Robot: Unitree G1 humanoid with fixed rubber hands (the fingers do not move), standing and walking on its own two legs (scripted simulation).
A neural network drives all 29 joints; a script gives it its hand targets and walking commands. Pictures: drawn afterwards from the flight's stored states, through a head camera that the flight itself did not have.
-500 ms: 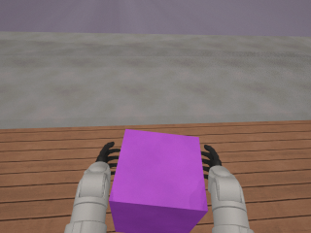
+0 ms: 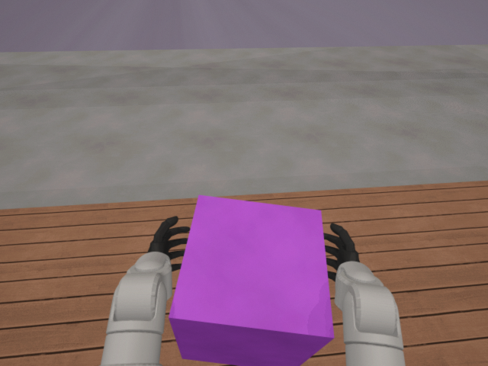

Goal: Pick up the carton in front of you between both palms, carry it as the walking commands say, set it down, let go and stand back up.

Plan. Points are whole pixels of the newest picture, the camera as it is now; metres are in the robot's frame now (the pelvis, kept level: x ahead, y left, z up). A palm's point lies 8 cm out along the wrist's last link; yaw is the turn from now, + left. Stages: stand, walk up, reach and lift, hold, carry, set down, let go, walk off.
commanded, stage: carry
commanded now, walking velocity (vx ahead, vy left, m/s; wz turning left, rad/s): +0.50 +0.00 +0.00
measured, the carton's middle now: (247, 288) +0.29 +0.00 -0.01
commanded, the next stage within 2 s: none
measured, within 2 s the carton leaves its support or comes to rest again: neither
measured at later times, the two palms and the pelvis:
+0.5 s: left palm (181, 165) +0.51 +0.15 +0.10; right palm (323, 174) +0.49 -0.15 +0.10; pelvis +0.23 +0.01 +0.01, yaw -2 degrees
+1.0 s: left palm (213, 103) +0.82 +0.11 +0.09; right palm (314, 107) +0.82 -0.18 +0.08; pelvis +0.56 -0.04 +0.01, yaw +0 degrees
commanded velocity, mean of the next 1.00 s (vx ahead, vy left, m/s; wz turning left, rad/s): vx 0.50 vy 0.00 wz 0.00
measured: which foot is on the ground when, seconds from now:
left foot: up 0.00-0.20, down 0.22-0.66, up 0.68-1.00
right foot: down 0.00-0.24, up 0.26-0.60, down 0.62-1.00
